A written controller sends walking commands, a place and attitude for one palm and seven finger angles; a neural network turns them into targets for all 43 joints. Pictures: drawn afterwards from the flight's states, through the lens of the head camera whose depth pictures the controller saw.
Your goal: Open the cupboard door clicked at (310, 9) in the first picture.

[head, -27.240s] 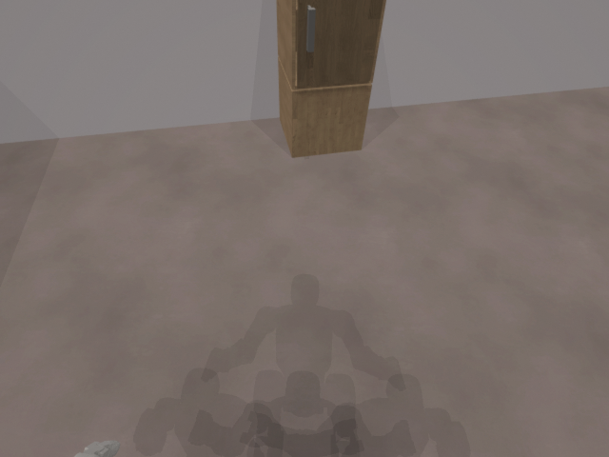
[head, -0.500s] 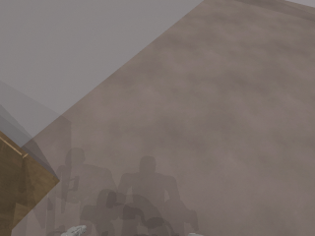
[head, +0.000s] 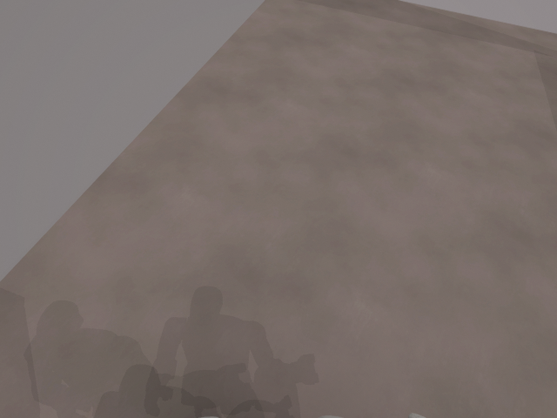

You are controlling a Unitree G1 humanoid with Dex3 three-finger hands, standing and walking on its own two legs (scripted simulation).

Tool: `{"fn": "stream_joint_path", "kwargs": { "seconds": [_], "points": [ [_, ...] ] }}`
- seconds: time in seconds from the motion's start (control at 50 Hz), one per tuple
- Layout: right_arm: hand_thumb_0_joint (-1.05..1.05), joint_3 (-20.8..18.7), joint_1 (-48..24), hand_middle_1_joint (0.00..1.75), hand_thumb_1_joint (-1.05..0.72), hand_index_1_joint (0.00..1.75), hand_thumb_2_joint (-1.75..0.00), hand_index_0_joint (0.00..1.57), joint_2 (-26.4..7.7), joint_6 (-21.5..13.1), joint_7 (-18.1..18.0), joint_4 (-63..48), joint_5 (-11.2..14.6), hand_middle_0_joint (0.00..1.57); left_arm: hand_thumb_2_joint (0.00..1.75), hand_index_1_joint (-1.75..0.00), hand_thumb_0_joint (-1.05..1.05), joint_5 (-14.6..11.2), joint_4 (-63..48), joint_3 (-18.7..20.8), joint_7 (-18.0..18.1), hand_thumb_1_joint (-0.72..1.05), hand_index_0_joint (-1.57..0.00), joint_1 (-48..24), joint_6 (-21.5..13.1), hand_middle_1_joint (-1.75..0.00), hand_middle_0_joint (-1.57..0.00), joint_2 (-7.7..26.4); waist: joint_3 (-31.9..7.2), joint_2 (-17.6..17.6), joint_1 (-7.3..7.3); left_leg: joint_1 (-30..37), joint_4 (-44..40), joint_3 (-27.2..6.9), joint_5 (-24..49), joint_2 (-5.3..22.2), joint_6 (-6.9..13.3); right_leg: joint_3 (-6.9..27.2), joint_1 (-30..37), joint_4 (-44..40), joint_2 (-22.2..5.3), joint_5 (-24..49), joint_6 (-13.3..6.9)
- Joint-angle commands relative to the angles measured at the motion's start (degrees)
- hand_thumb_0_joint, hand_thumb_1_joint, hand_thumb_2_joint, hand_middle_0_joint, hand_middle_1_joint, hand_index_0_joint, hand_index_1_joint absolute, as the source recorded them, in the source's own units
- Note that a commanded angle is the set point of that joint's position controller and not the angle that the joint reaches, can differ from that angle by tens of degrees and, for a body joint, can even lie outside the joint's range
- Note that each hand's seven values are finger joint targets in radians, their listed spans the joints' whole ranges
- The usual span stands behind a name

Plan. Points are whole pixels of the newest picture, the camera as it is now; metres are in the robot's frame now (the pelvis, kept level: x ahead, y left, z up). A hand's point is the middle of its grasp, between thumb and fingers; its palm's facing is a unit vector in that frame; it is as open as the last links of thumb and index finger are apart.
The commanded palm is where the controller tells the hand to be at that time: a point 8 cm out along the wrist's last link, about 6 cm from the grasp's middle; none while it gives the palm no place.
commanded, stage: walk to a spot facing it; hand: left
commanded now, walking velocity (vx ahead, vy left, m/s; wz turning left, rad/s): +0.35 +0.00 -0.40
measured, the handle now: out of the picture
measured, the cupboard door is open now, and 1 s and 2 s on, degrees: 49 49 49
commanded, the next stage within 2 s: turn to face it in 0.84 s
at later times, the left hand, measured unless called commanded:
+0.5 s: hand (228, 310) +0.31 +0.11 -0.15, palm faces -0.12 -0.97 -0.21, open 7.2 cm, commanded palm none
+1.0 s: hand (271, 206) +0.57 +0.05 -0.16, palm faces -0.23 -0.95 -0.23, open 7.3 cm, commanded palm none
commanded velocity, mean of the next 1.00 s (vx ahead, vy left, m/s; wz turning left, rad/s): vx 0.31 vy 0.00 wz -0.16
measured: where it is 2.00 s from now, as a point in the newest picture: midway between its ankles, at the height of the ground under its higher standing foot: (335, 305)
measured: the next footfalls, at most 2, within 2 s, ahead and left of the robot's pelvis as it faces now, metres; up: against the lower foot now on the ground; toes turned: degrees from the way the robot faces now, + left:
right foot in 0.26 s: +0.23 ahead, -0.15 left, +0.00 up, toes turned -14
left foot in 0.66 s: +0.47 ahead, +0.04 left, +0.00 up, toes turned -3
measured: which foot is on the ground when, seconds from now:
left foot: down 0.00-0.26, up 0.28-0.64, down 0.66-1.00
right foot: up 0.00-0.24, down 0.26-0.66, up 0.68-0.98, down 1.00-1.00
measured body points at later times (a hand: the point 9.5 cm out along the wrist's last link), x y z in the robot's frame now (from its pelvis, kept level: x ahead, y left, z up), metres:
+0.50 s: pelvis +0.22 -0.07 +0.01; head +0.25 -0.08 +0.46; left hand +0.32 +0.16 -0.13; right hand +0.20 -0.31 -0.14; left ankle +0.29 +0.08 -0.68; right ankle +0.19 -0.14 -0.73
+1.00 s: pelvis +0.46 -0.13 +0.00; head +0.47 -0.15 +0.45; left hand +0.59 +0.10 -0.14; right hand +0.37 -0.35 -0.16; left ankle +0.43 +0.04 -0.73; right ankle +0.51 -0.25 -0.73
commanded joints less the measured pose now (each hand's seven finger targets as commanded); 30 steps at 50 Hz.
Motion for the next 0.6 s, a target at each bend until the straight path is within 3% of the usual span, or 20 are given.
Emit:
{"fn": "stream_joint_path", "kwargs": {
  "seconds": [0.0, 0.06, 0.14, 0.16, 0.18, 0.2, 0.22, 0.24, 0.26, 0.28, 0.3, 0.32, 0.36, 0.38, 0.44, 0.54, 0.58],
  "points": [
    [0.00, -2.39, 11.05, 0.30, -0.90, 0.30, -0.90, 0.20, -9.16, -0.59, -1.18, 2.63, 0.44, 0.20, 0.90, -0.30, 0.00, -0.14, -7.56, -0.78, -1.03, 0.90, -0.20, -5.82, -1.86, -0.30, -0.20, -0.11, -2.82, 11.72, -1.78, 15.66, -19.40, -8.85, 21.65, 15.20, 6.22, -0.34, -15.68, -1.58, -5.68, 5.47, 1.56],
    [0.00, -2.61, 12.43, 0.30, -0.90, 0.30, -0.90, 0.20, -9.23, -0.08, -0.73, 4.13, 0.46, 0.20, 0.90, -0.30, 0.00, -0.12, -8.61, -1.58, -1.26, 0.90, -0.20, -9.90, -1.52, -0.30, -0.20, -1.26, -2.70, 11.89, -2.73, 13.96, -19.59, -1.07, 21.66, 13.20, 5.13, -4.08, -9.24, -17.66, -5.25, 7.81, 1.35],
    [0.00, -2.84, 12.96, 0.30, -0.90, 0.30, -0.90, 0.20, -9.54, 0.93, -0.18, 5.38, 0.21, 0.20, 0.90, -0.30, 0.00, 0.01, -9.05, -1.35, -1.22, 0.90, -0.20, -12.70, -1.62, -0.30, -0.20, -0.38, -0.63, 10.80, -2.78, 10.53, -19.39, 0.29, 14.17, 14.04, 5.04, -7.92, -0.07, -28.73, -2.58, 9.86, 0.41],
    [0.00, -2.78, 12.14, 0.30, -0.90, 0.30, -0.90, 0.20, -10.04, 1.15, -0.21, 5.56, 0.27, 0.20, 0.90, -0.30, 0.00, 0.01, -8.66, -1.11, -1.13, 0.90, -0.20, -11.21, -1.62, -0.30, -0.20, 0.23, -1.14, 10.86, -1.44, 10.01, -17.54, 0.53, 15.40, 14.16, 4.67, -8.31, 3.60, -30.44, -2.16, 10.01, -0.13],
    [0.00, -2.72, 11.18, 0.30, -0.90, 0.30, -0.90, 0.20, -10.26, 1.37, -0.18, 5.48, 0.45, 0.20, 0.90, -0.30, 0.00, 0.01, -7.36, -0.66, -0.95, 0.90, -0.20, -7.63, -1.72, -0.30, -0.20, 1.37, -2.21, 9.56, 0.84, 8.26, -12.77, 1.74, 18.25, 13.45, 3.84, -9.28, 10.17, -32.76, -1.01, 10.64, -0.85],
    [0.00, -2.49, 10.19, 0.30, -0.90, 0.30, -0.90, 0.20, -9.98, 1.46, -0.03, 5.54, 0.78, 0.20, 0.90, -0.30, 0.00, 0.10, -4.78, 0.00, -0.58, 0.90, -0.20, 0.14, -2.16, -0.30, -0.20, 3.61, -5.18, 5.32, 4.71, 4.33, -2.16, 4.55, 21.43, 10.39, 2.19, -8.91, 21.44, -35.44, 0.20, 10.00, -2.13],
    [0.00, -2.01, 9.39, 0.30, -0.90, 0.30, -0.90, 0.20, -7.73, 1.26, 0.58, 4.72, 1.65, 0.20, 0.90, -0.30, 0.00, 0.35, -2.01, 1.59, 0.27, 0.90, -0.20, 9.64, -2.89, -0.30, -0.20, 8.88, -10.45, -5.94, 9.14, -7.83, 15.62, 8.42, 13.94, 5.53, 0.02, 4.13, 36.43, -40.40, -9.62, 1.09, -6.19],
    [0.00, -1.79, 7.70, 0.30, -0.90, 0.30, -0.90, 0.20, -5.01, 1.22, 0.71, 1.95, 2.40, 0.20, 0.90, -0.30, 0.00, -0.51, -0.88, 2.85, 1.32, 0.90, -0.20, 15.29, -2.87, -0.30, -0.20, 14.82, -13.15, -17.99, 10.09, -20.28, 33.36, 5.31, -18.19, -1.83, -1.67, 30.59, 41.23, -51.82, -24.87, 1.56, -12.57],
    [0.00, -2.47, 4.12, 0.30, -0.90, 0.30, -0.90, 0.20, -6.55, 1.50, 0.51, 2.10, 2.05, 0.20, 0.90, -0.30, 0.00, -1.18, -1.36, 2.51, 2.05, 0.90, -0.20, 11.54, -2.55, -0.30, -0.20, 14.62, -8.82, -11.33, 8.95, -24.73, 40.22, -2.99, -16.91, 1.34, -0.90, 31.48, 35.62, -55.00, -25.61, -2.52, -14.14],
    [0.00, -2.75, 1.73, 0.30, -0.90, 0.30, -0.90, 0.20, -6.28, 1.46, 0.46, 2.48, 1.85, 0.20, 0.90, -0.30, 0.00, -1.21, -2.83, 1.58, 2.35, 0.90, -0.20, 6.30, -2.41, -0.30, -0.20, 11.41, -3.76, -8.77, 6.42, -25.30, 40.95, -5.34, -10.16, 3.71, -0.99, 26.58, 27.80, -55.63, -23.04, -1.90, -12.81],
    [0.00, -2.78, 2.54, 0.30, -0.90, 0.30, -0.90, 0.20, -6.23, 1.82, 0.38, 3.55, 1.36, 0.20, 0.90, -0.30, 0.00, -1.16, -3.92, 0.49, 2.51, 0.90, -0.20, 1.72, -2.54, -0.30, -0.20, 8.20, -1.42, -6.35, 3.32, -21.14, 37.00, -6.51, -6.62, 5.67, -1.27, 19.95, 19.88, -56.04, -20.70, 0.22, -11.09],
    [0.00, -2.67, 5.02, 0.30, -0.90, 0.30, -0.90, 0.20, -5.04, 2.46, 0.48, 5.22, 1.03, 0.20, 0.90, -0.30, 0.00, -0.95, -4.68, -0.21, 2.53, 0.90, -0.20, -1.42, -2.98, -0.30, -0.20, 6.00, -1.36, -4.17, 0.81, -15.94, 32.88, -5.89, -4.13, 5.90, -1.69, 13.99, 14.69, -56.86, -18.14, 3.12, -9.78],
    [0.00, -2.44, 9.44, 0.30, -0.90, 0.30, -0.90, 0.20, -2.93, 3.33, 0.75, 7.36, 0.82, 0.20, 0.90, -0.30, 0.00, -0.49, -4.46, -0.35, 2.54, 0.90, -0.20, -3.24, -3.76, -0.30, -0.20, 4.76, -1.79, -3.13, -2.01, -10.10, 24.88, -3.96, -2.85, 5.14, -2.19, 7.76, 10.43, -57.46, -15.35, 7.42, -9.29],
    [0.00, -2.36, 9.88, 0.30, -0.90, 0.30, -0.90, 0.20, -2.17, 3.55, 0.92, 7.57, 0.83, 0.20, 0.90, -0.30, 0.00, -0.54, -3.93, -0.33, 2.34, 0.90, -0.20, -3.02, -4.06, -0.30, -0.20, 4.69, -1.64, -1.88, -2.37, -9.13, 21.78, -2.98, -1.52, 4.48, -2.41, 6.55, 10.10, -57.87, -14.47, 8.21, -9.30],
    [0.00, -2.48, 5.49, 0.30, -0.90, 0.30, -0.90, 0.20, -1.39, 3.07, 1.49, 5.98, 0.93, 0.20, 0.90, -0.30, 0.00, -0.58, -1.58, -0.10, 2.05, 0.90, -0.20, 0.30, -4.83, -0.30, -0.20, 4.12, 0.01, -0.62, -1.13, -10.25, 13.03, -2.00, 1.85, 3.30, -2.52, 6.32, 12.95, -58.24, -13.60, 10.93, -9.70],
    [0.00, -2.51, -2.11, 0.30, -0.90, 0.30, -0.90, 0.20, -2.46, 1.72, 1.90, 3.00, 1.17, 0.20, 0.90, -0.30, 0.00, -0.75, 1.15, -0.47, 2.06, 0.90, -0.20, 4.37, -5.18, -0.30, -0.20, 4.77, 0.96, -2.19, 0.46, -9.10, 1.80, -0.76, 4.03, 1.05, -1.45, 6.48, 19.85, -54.21, -13.83, 21.13, -8.52],
    [0.00, -2.69, 0.79, 0.30, -0.90, 0.30, -0.90, 0.20, -3.68, 1.32, 1.60, 4.12, 1.10, 0.20, 0.90, -0.30, 0.00, -1.01, 1.38, -0.43, 2.19, 0.90, -0.20, 3.42, -5.08, -0.30, -0.20, 5.19, 0.43, -1.20, -2.01, -1.27, -3.12, 0.82, 6.16, -0.62, -0.65, 4.04, 17.97, -49.73, -12.51, 25.27, -7.06]
  ]
}}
